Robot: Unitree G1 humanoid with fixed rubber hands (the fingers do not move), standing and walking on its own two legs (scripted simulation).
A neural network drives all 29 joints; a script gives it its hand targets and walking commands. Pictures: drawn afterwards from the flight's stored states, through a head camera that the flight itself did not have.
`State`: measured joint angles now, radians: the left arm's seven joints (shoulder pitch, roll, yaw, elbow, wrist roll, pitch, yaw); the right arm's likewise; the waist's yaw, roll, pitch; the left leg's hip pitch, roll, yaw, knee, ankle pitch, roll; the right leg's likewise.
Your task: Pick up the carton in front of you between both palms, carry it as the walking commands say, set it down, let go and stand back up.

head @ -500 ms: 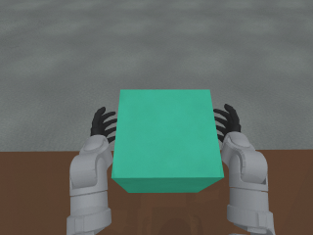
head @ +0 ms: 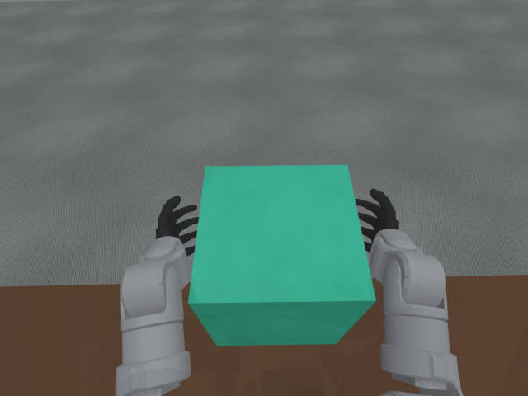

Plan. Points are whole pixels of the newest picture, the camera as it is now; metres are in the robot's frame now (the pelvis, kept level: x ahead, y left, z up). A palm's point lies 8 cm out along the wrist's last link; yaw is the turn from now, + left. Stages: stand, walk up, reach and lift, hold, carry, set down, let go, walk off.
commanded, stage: carry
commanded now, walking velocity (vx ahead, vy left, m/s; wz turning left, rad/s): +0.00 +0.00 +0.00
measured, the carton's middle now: (276, 263) +0.32 +0.00 +0.04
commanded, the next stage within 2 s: none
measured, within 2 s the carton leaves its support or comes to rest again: neither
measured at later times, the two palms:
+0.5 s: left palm (183, 249) +0.30 +0.14 +0.11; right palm (402, 244) +0.30 -0.17 +0.11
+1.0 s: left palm (186, 248) +0.31 +0.13 +0.11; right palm (404, 243) +0.30 -0.18 +0.11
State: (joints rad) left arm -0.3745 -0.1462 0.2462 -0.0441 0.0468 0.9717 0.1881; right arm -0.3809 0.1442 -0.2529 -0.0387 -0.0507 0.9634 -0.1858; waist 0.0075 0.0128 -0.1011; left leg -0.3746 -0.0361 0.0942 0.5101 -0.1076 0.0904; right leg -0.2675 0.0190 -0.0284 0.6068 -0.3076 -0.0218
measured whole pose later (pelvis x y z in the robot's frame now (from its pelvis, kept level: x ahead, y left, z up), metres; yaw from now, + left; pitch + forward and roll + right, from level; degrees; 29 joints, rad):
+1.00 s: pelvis -0.01 -0.02 +0.00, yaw +0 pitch +2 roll +0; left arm -0.43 -0.15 0.28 0.02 0.07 1.01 0.19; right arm -0.43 0.15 -0.29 0.02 -0.07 1.00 -0.18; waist 0.00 0.01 -0.11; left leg -0.35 -0.01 0.09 0.51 -0.10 0.06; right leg -0.25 0.05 -0.04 0.60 -0.29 -0.05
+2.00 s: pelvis +0.24 -0.04 -0.04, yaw +1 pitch +4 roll +2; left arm -0.37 -0.15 0.27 -0.09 0.06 0.96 0.20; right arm -0.39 0.15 -0.23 -0.06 -0.03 0.96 -0.18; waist -0.05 -0.01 -0.08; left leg -0.08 -0.03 0.06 0.69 -0.51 0.03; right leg -0.48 -0.01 -0.10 0.46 0.08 -0.09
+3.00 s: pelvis +0.84 -0.01 -0.07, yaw +1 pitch +5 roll -1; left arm -0.34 -0.15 0.25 -0.14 0.04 0.94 0.21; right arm -0.36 0.16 -0.23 -0.09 -0.01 0.91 -0.17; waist -0.06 0.00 -0.06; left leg -0.06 -0.07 0.07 0.39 -0.34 0.11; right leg -0.68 -0.03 -0.10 0.63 0.01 -0.05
